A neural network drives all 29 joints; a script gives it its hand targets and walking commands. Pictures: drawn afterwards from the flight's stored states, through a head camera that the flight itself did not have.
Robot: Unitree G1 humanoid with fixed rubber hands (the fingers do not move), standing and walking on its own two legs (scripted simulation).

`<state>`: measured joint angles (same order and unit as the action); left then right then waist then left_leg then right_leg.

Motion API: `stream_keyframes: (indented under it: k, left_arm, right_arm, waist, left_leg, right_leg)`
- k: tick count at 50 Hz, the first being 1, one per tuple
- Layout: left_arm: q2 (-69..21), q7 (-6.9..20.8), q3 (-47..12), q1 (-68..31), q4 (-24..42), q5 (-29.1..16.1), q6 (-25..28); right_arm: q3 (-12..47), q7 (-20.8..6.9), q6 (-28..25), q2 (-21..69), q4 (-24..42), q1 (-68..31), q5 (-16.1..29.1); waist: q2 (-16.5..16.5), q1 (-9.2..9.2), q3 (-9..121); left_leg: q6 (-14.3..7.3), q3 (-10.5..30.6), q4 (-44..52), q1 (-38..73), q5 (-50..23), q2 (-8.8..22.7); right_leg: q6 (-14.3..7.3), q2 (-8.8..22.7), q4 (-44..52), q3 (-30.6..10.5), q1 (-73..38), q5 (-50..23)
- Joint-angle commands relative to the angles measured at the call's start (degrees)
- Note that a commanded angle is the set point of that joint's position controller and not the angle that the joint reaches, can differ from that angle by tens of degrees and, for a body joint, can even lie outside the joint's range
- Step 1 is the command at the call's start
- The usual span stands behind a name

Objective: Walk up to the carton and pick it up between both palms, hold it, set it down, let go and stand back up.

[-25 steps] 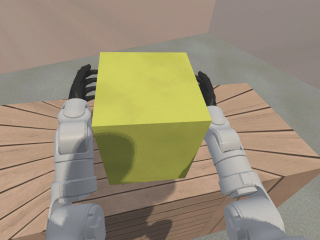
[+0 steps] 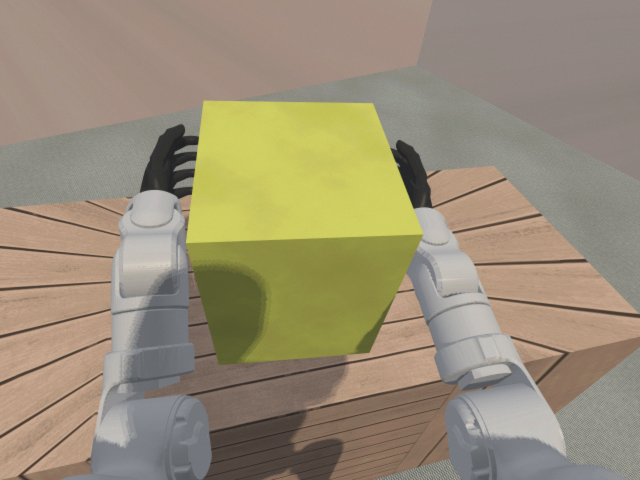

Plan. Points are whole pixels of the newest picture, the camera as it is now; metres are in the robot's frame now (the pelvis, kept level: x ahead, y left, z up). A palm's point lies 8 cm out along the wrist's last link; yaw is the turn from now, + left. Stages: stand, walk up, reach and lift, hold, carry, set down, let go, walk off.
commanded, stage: hold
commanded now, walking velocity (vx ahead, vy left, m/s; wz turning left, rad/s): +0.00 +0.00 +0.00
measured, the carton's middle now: (293, 237) +0.36 +0.01 +0.14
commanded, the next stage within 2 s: none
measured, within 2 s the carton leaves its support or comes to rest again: neither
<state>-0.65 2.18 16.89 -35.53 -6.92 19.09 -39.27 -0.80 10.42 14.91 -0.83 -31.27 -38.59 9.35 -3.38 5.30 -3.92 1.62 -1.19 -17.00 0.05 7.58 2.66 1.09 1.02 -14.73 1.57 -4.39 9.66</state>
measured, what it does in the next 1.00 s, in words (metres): stands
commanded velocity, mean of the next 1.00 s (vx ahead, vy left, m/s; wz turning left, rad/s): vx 0.00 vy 0.00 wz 0.00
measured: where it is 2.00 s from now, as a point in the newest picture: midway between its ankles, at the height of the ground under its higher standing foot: outside the picture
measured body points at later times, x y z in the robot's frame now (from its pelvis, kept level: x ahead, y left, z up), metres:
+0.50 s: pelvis +0.01 +0.00 +0.00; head -0.03 +0.02 +0.45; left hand +0.38 +0.15 +0.19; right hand +0.38 -0.15 +0.18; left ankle +0.03 +0.14 -0.75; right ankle +0.00 -0.13 -0.75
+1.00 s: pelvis -0.01 +0.00 +0.00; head -0.05 +0.02 +0.45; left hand +0.38 +0.15 +0.20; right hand +0.38 -0.14 +0.18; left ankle +0.03 +0.13 -0.75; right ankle +0.00 -0.13 -0.75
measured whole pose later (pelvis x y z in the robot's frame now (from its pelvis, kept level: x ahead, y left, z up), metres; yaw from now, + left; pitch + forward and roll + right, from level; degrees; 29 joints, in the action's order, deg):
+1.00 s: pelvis -0.01 +0.00 +0.00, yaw +0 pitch -9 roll +0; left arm -0.5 2.6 18.1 -38.1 -10.8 19.7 -39.2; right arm -2.5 9.9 15.8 -0.6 -34.2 -41.0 7.6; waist -3.0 5.2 -3.4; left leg 1.6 -1.1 -16.5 -0.7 6.8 2.6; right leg 0.9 1.0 -15.4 1.7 -3.0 9.4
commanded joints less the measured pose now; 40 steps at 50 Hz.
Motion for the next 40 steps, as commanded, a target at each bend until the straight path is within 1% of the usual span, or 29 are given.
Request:
stream_keyframes:
  k: [1,3,4,6,7,8,10,11,12,13,14,16,17,18,19,21,22,23,24,26,28,30,31,32,35,36,37,39,40]
  left_arm:
    - [-33.7,7.6,-27.6,-31.8,4.2,-7.3,3.2]
    - [-32.2,7.8,-27.8,-32.8,4.0,-7.5,3.5]
    - [-32.2,7.8,-26.8,-31.0,3.8,-7.4,3.2]
    - [-33.3,7.6,-29.5,-31.5,5.5,-8.7,3.2]
    - [-32.7,7.5,-29.0,-29.5,5.5,-8.9,3.3]
    - [-33.5,7.6,-29.8,-28.4,5.3,-8.8,3.1]
    - [-31.5,8.2,-28.7,-30.1,9.0,-8.6,2.7]
    - [-31.4,8.1,-29.4,-30.7,9.7,-9.0,2.8]
    - [-33.1,7.9,-30.3,-29.6,10.5,-8.3,2.2]
    - [-31.0,8.1,-27.8,-28.9,8.1,-7.2,1.7]
    - [-32.0,8.1,-29.4,-27.3,9.0,-6.9,1.5]
    - [-33.1,8.1,-31.8,-29.6,11.8,-9.0,2.0]
    - [-31.5,7.8,-30.2,-29.6,12.0,-9.5,2.1]
    - [-31.3,7.8,-31.6,-26.5,11.5,-9.5,1.9]
    - [-30.8,8.1,-29.0,-26.5,11.5,-7.1,1.2]
    - [-30.5,8.6,-29.5,-25.8,11.5,-7.4,1.0]
    - [-30.0,8.6,-30.3,-27.9,13.8,-8.0,1.6]
    - [-29.9,9.1,-27.5,-24.5,8.6,-6.2,0.7]
    - [-30.8,9.1,-29.5,-26.9,11.1,-7.4,1.0]
    - [-30.7,9.0,-30.2,-27.4,11.6,-7.8,1.1]
    - [-30.9,8.5,-30.2,-27.2,10.8,-8.5,1.5]
    - [-29.6,8.9,-29.2,-27.0,10.5,-8.0,1.4]
    - [-29.6,9.0,-27.3,-26.4,9.6,-6.4,1.1]
    - [-30.4,8.9,-29.2,-29.6,11.5,-7.5,1.7]
    - [-31.3,8.8,-30.3,-31.3,11.0,-8.3,1.9]
    - [-30.8,8.6,-29.1,-30.9,8.3,-8.1,2.2]
    - [-31.2,8.8,-28.9,-31.7,7.5,-8.3,2.3]
    - [-30.7,8.9,-26.7,-32.9,6.2,-7.4,2.6]
    - [-31.0,8.8,-27.3,-33.2,4.8,-6.9,2.2]
  right_arm:
    - [19.9,-3.3,-2.6,31.1,14.7,-38.7,3.4]
    - [19.8,-3.4,-2.2,30.7,13.4,-37.1,3.1]
    - [21.4,-3.4,-2.8,31.8,17.7,-41.4,4.9]
    - [21.5,-2.9,-2.9,32.2,18.2,-39.9,4.0]
    - [23.0,-2.7,-3.2,32.9,20.6,-40.0,5.0]
    - [22.7,-2.3,-3.2,31.6,21.2,-39.2,5.1]
    - [24.5,-2.2,-1.6,31.7,19.1,-35.5,5.0]
    - [22.6,-2.0,-1.1,30.9,18.4,-33.6,5.0]
    - [22.7,-2.4,-1.5,30.7,18.3,-34.6,5.9]
    - [22.2,-2.0,-1.4,29.9,18.8,-35.4,5.5]
    - [22.5,-2.3,-1.7,30.3,20.3,-35.4,5.5]
    - [23.6,-2.2,-1.4,31.1,21.8,-34.9,5.9]
    - [24.8,-2.1,-1.0,31.1,22.7,-36.0,6.1]
    - [25.8,-1.7,-1.4,31.3,22.5,-33.9,6.9]
    - [25.4,-1.6,-0.7,30.6,21.2,-33.0,6.3]
    - [25.1,-1.6,-0.6,30.2,22.1,-32.3,6.5]
    - [24.8,-1.7,-0.3,30.3,20.7,-30.8,6.1]
    - [24.0,-1.7,-0.6,29.8,22.8,-35.0,6.3]
    - [23.6,-1.6,-0.8,31.1,22.8,-34.8,5.2]
    - [23.9,-1.8,-1.1,30.6,22.2,-34.7,5.7]
    - [26.2,-1.8,-1.5,31.1,26.0,-38.1,6.6]
    - [25.4,-1.5,-0.9,31.0,23.0,-35.6,5.5]
    - [25.2,-1.4,0.2,30.8,19.7,-34.2,5.8]
    - [23.5,-1.6,0.2,31.4,17.7,-33.0,4.4]
    - [24.4,-2.0,-1.3,32.4,22.5,-38.7,5.5]
    - [22.3,-2.1,-0.5,30.8,17.7,-35.3,4.1]
    - [22.6,-2.2,-0.9,32.2,18.9,-38.1,3.7]
    - [22.6,-2.4,-1.2,32.7,17.8,-39.7,4.0]
    - [21.2,-2.5,-0.7,31.4,14.5,-37.6,3.0]
  waist:
    - [6.0,0.39,20.3]
    - [3.4,0.97,19.6]
    - [4.7,-1.71,22.3]
    - [3.9,0.54,23.0]
    - [3.6,-0.77,23.7]
    - [2.9,0.91,23.3]
    - [2.6,0.68,22.9]
    - [3.0,2.26,21.6]
    - [6.1,1.28,23.3]
    - [4.7,1.34,19.4]
    - [7.1,0.64,21.1]
    - [5.6,1.93,21.3]
    - [4.5,0.01,22.7]
    - [4.2,0.37,24.0]
    - [5.2,0.63,19.9]
    - [3.9,0.81,20.1]
    - [5.6,1.56,20.1]
    - [4.3,-0.07,17.9]
    - [2.9,1.35,19.6]
    - [5.2,1.50,20.4]
    - [4.3,-0.24,21.7]
    - [2.9,0.53,21.4]
    - [3.8,-0.76,18.1]
    - [4.3,0.78,19.2]
    - [4.3,0.84,22.0]
    - [4.0,1.03,19.4]
    - [1.8,1.04,19.8]
    - [3.0,-0.65,20.9]
    - [3.4,1.27,17.5]
  left_leg:
    - [-0.2,-2.6,-0.1,10.9,-10.0,-3.9]
    - [-0.4,-2.7,0.7,10.7,-10.4,-4.1]
    - [-0.8,-2.7,-0.5,10.4,-12.1,-4.2]
    - [-0.5,-2.2,-0.9,11.6,-13.8,-4.1]
    - [-0.8,-2.1,-1.4,11.7,-14.9,-4.1]
    - [-0.4,-2.1,-1.0,11.7,-15.8,-4.4]
    - [-0.6,-2.1,-1.1,13.7,-16.8,-4.2]
    - [-0.2,-2.0,-1.3,13.1,-16.5,-4.3]
    - [0.4,-2.0,-1.6,13.5,-18.4,-4.2]
    - [-0.2,-2.1,-1.1,12.4,-14.3,-4.3]
    - [0.4,-2.2,-1.7,12.8,-16.1,-4.4]
    - [1.1,-2.1,-1.9,13.5,-18.6,-4.3]
    - [0.5,-1.5,-2.6,13.9,-18.6,-4.2]
    - [0.5,-1.5,-3.0,14.7,-21.4,-4.5]
    - [0.3,-2.0,-2.2,14.1,-20.1,-4.5]
    - [0.4,-2.0,-2.1,13.5,-19.1,-4.5]
    - [0.6,-1.9,-1.9,13.6,-18.5,-4.5]
    - [-0.1,-2.1,-1.2,12.1,-15.2,-4.6]
    - [0.2,-2.2,-1.5,11.8,-15.6,-4.6]
    - [0.3,-2.2,-1.8,13.1,-16.6,-4.3]
    - [-0.1,-1.7,-2.1,12.5,-16.7,-4.5]
    - [-0.3,-2.2,-1.4,12.9,-16.5,-4.5]
    - [-0.7,-2.0,-0.6,12.1,-15.7,-4.5]
    - [0.0,-2.0,-0.6,12.0,-14.2,-4.1]
    - [-0.1,-2.4,-1.2,12.9,-14.8,-4.4]
    - [-0.2,-2.5,-0.3,11.4,-12.8,-4.2]
    - [-0.5,-2.7,-0.6,11.1,-11.8,-4.4]
    - [-1.2,-2.4,0.0,10.5,-9.6,-4.1]
    - [-1.2,-2.6,0.9,9.7,-7.2,-4.2]
  right_leg:
    - [1.0,-4.1,3.1,3.4,5.3,-5.8]
    - [1.3,-4.6,3.0,3.9,5.1,-5.8]
    - [1.5,-4.5,2.2,3.2,4.4,-8.8]
    - [1.6,-4.4,2.3,3.7,3.6,-11.4]
    - [1.9,-4.0,1.9,3.2,2.5,-14.4]
    - [1.7,-4.6,2.0,3.5,2.4,-14.7]
    - [2.2,-4.4,2.1,3.5,1.5,-15.5]
    - [2.3,-4.3,1.7,3.5,3.2,-15.8]
    - [1.7,-4.5,1.5,3.5,3.0,-15.4]
    - [2.2,-4.1,1.9,3.8,4.9,-13.0]
    - [1.7,-4.3,1.7,3.9,3.4,-13.9]
    - [1.8,-4.5,1.4,3.8,3.5,-16.2]
    - [1.9,-4.7,1.3,3.8,2.6,-16.3]
    - [2.2,-4.6,0.6,3.6,1.2,-21.6]
    - [2.3,-4.4,1.1,3.7,1.8,-19.4]
    - [2.6,-4.3,0.9,4.0,0.8,-20.3]
    - [2.4,-4.0,0.9,3.9,2.0,-18.3]
    - [2.6,-4.4,1.2,3.8,2.9,-16.0]
    - [2.3,-4.1,1.5,3.8,1.4,-15.9]
    - [2.2,-4.3,0.6,4.3,3.6,-17.1]
    - [2.3,-4.2,0.7,3.5,1.9,-18.4]
    - [2.7,-3.8,1.0,3.9,2.4,-18.8]
    - [2.7,-4.1,1.1,3.5,2.7,-17.4]
    - [2.1,-4.0,1.6,3.8,2.1,-13.7]
    - [2.1,-4.2,1.4,3.7,3.9,-13.6]
    - [2.0,-4.1,2.1,3.9,4.5,-11.5]
    - [2.3,-3.6,2.3,3.7,4.8,-11.8]
    - [2.3,-3.6,2.3,3.4,4.3,-8.9]
    - [2.2,-3.4,3.1,3.5,4.3,-6.3]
